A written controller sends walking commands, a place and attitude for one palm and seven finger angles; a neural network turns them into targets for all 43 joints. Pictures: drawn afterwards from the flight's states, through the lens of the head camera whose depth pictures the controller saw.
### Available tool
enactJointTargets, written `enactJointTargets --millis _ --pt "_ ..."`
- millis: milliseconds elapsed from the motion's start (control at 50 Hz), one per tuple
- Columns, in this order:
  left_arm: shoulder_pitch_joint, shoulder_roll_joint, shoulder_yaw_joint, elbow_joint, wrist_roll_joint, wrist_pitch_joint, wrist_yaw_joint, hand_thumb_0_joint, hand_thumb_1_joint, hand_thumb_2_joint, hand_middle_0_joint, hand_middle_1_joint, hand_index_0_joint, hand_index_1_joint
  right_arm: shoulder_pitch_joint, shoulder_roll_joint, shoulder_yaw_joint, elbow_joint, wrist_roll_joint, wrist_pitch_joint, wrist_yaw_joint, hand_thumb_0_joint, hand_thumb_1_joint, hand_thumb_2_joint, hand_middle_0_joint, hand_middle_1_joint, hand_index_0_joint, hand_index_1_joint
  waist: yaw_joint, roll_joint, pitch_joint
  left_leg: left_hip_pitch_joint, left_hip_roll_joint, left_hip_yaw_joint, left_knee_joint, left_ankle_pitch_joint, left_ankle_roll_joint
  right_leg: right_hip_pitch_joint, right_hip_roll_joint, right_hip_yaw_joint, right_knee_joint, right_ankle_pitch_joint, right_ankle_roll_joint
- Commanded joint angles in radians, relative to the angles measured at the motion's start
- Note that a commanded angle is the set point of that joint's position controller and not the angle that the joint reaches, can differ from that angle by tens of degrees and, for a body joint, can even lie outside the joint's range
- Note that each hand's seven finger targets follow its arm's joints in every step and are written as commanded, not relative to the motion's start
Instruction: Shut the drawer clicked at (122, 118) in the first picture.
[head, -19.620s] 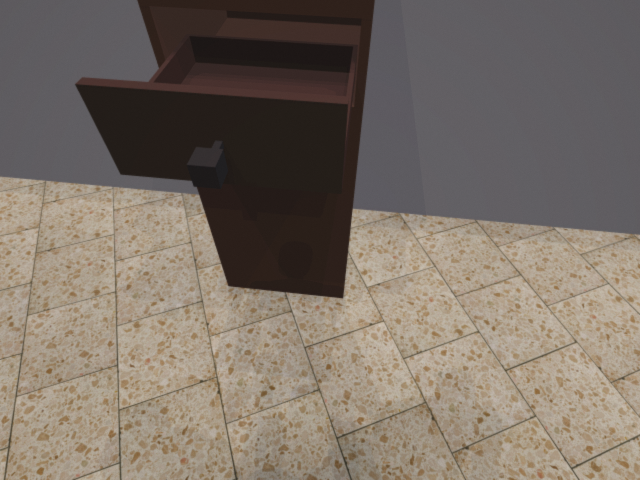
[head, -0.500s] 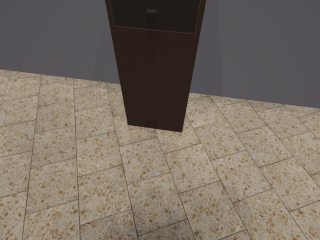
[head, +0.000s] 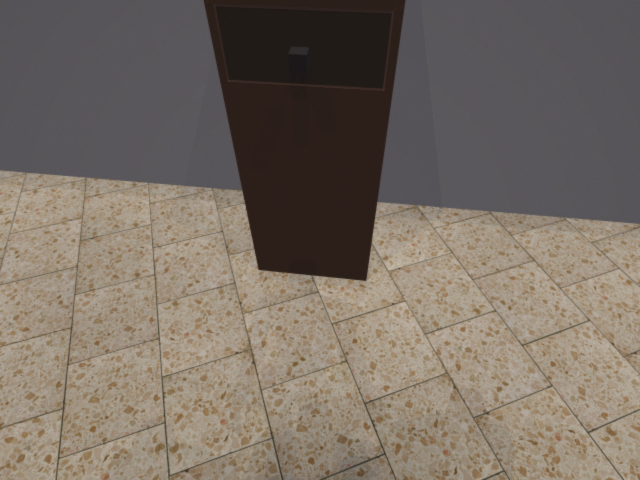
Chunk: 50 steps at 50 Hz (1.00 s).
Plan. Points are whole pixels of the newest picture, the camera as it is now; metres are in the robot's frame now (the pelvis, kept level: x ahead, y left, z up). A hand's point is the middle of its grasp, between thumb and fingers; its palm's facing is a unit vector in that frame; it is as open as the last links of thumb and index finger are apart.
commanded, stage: let the arm hang, fingers relaxed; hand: left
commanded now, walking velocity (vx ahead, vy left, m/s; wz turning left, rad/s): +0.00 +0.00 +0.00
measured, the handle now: (300, 56) +0.95 +0.10 +0.10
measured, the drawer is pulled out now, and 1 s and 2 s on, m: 0.00 0.00 0.00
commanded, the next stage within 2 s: look to check the result in 0.20 s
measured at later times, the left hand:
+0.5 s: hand out of the picture +0.02 +0.18 -0.17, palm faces +0.02 -0.97 -0.23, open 7.4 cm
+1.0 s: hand out of the picture +0.07 +0.19 -0.17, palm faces +0.00 -0.96 -0.26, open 7.4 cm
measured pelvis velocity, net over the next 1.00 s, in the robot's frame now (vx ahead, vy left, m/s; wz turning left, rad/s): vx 0.02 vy -0.02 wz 0.00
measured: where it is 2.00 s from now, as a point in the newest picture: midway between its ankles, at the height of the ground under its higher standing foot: outside the picture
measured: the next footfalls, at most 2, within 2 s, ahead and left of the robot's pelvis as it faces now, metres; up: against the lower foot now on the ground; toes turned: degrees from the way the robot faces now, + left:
none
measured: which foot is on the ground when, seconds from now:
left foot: down 0.00-1.00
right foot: down 0.00-1.00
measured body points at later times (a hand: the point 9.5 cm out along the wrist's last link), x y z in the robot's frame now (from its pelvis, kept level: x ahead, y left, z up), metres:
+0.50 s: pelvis +0.01 -0.01 +0.00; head +0.02 -0.02 +0.45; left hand +0.02 +0.23 -0.15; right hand +0.00 -0.23 -0.16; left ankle +0.01 +0.10 -0.74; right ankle +0.04 -0.10 -0.74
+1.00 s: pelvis +0.02 -0.02 +0.00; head +0.04 -0.03 +0.45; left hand +0.07 +0.24 -0.14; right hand +0.03 -0.26 -0.16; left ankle +0.01 +0.10 -0.74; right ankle +0.04 -0.10 -0.74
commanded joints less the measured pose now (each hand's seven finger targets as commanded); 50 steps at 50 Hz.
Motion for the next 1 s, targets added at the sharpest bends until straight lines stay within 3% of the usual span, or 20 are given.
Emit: enactJointTargets --millis 0,20,240,300,560,700,860,920,980 --pt "0.047 0.117 0.025 -0.025 -0.003 -0.016 0.010 0.000 0.900 0.900 -0.200 -0.300 -0.200 -0.300 0.064 -0.095 -0.018 -0.012 -0.001 -0.015 -0.009 0.000 -0.900 -0.900 0.200 0.300 0.200 0.300 0.001 0.007 0.068 -0.080 0.114 -0.114 -0.114 -0.044 0.023 -0.011 -0.106 0.111 -0.089 -0.094 -0.028" --pt "0.047 0.118 0.025 -0.025 -0.003 -0.017 0.010 0.000 0.900 0.900 -0.200 -0.300 -0.200 -0.300 0.070 -0.094 -0.019 -0.012 -0.001 -0.016 -0.009 0.000 -0.900 -0.900 0.200 0.300 0.200 0.300 0.001 -0.012 0.066 -0.079 0.112 -0.113 -0.113 -0.041 0.024 -0.008 -0.106 0.113 -0.090 -0.092 -0.028" --pt "0.039 0.125 0.029 -0.022 -0.003 -0.023 0.011 0.000 0.900 0.900 -0.200 -0.300 -0.200 -0.300 0.055 -0.109 -0.023 -0.005 0.000 -0.022 -0.012 0.000 -0.900 -0.900 0.200 0.300 0.200 0.300 -0.002 0.009 0.031 -0.039 0.120 -0.106 -0.101 0.019 0.022 0.006 -0.109 0.113 -0.078 -0.037 -0.029" --pt "0.030 0.129 0.029 -0.021 -0.003 -0.023 0.011 0.000 0.900 0.900 -0.200 -0.300 -0.200 -0.300 0.050 -0.117 -0.024 -0.005 0.001 -0.020 -0.011 0.000 -0.900 -0.900 0.200 0.300 0.200 0.300 -0.004 -0.012 0.056 -0.042 0.118 -0.102 -0.101 0.017 0.020 -0.005 -0.111 0.118 -0.088 -0.047 -0.030" --pt "-0.001 0.171 0.036 -0.024 -0.003 -0.031 0.009 0.000 0.900 0.900 -0.200 -0.300 -0.200 -0.300 0.013 -0.158 -0.030 -0.008 0.001 -0.020 -0.008 0.000 -0.900 -0.900 0.200 0.300 0.200 0.300 -0.006 -0.010 0.012 -0.004 0.119 -0.094 -0.088 0.060 0.015 0.025 -0.119 0.133 -0.102 -0.007 -0.034" --pt "-0.027 0.188 0.035 -0.025 -0.004 -0.030 0.007 0.000 0.900 0.900 -0.200 -0.300 -0.200 -0.300 -0.013 -0.174 -0.028 -0.006 0.000 -0.018 -0.007 0.000 -0.900 -0.900 0.200 0.300 0.200 0.300 -0.006 -0.011 0.034 -0.003 0.122 -0.094 -0.098 0.053 0.010 0.026 -0.121 0.136 -0.114 -0.007 -0.032" --pt "-0.049 0.214 0.040 -0.034 -0.004 -0.036 0.007 0.000 0.900 0.900 -0.200 -0.300 -0.200 -0.300 -0.037 -0.202 -0.032 -0.012 0.001 -0.021 -0.006 0.000 -0.900 -0.900 0.200 0.300 0.200 0.300 -0.007 -0.016 -0.010 0.022 0.125 -0.091 -0.093 0.090 0.006 0.057 -0.126 0.137 -0.111 0.059 -0.032" --pt "-0.061 0.219 0.040 -0.034 -0.005 -0.034 0.006 0.000 0.900 0.900 -0.200 -0.300 -0.200 -0.300 -0.047 -0.203 -0.031 -0.009 -0.001 -0.019 -0.005 0.000 -0.900 -0.900 0.200 0.300 0.200 0.300 -0.005 -0.007 0.022 0.010 0.123 -0.092 -0.102 0.076 0.005 0.049 -0.127 0.141 -0.123 0.039 -0.030" --pt "-0.065 0.230 0.044 -0.038 -0.004 -0.036 0.006 0.000 0.900 0.900 -0.200 -0.300 -0.200 -0.300 -0.050 -0.209 -0.032 -0.009 -0.001 -0.019 -0.004 0.000 -0.900 -0.900 0.200 0.300 0.200 0.300 -0.006 -0.008 0.003 0.022 0.124 -0.088 -0.097 0.082 0.004 0.059 -0.130 0.143 -0.127 0.049 -0.028"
